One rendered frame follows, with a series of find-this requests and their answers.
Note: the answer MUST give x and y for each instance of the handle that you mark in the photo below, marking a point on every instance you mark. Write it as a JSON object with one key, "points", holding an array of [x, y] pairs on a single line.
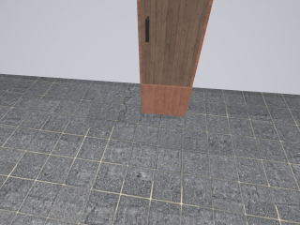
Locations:
{"points": [[147, 29]]}

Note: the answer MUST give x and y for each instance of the cupboard door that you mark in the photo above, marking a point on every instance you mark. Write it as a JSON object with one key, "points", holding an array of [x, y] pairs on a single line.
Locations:
{"points": [[175, 32]]}

